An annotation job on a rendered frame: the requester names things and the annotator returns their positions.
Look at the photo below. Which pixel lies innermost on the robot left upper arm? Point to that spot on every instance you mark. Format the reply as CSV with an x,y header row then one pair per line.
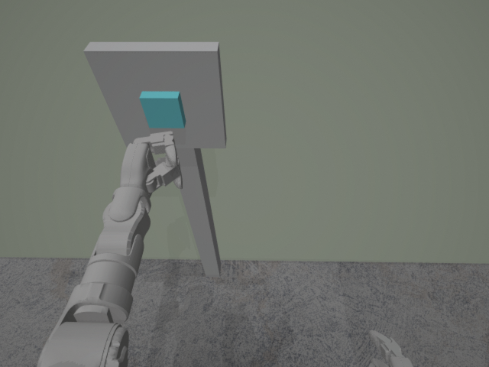
x,y
81,344

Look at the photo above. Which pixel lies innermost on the panel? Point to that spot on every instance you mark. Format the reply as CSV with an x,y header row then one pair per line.
x,y
124,69

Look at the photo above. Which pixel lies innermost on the robot left forearm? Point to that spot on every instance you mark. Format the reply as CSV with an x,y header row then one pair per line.
x,y
104,294

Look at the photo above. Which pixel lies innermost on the robot right hand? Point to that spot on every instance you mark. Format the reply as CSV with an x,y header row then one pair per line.
x,y
390,350

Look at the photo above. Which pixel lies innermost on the button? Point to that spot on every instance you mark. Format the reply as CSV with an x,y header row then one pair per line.
x,y
163,109

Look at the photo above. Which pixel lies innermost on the robot left hand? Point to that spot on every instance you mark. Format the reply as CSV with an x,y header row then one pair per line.
x,y
139,169

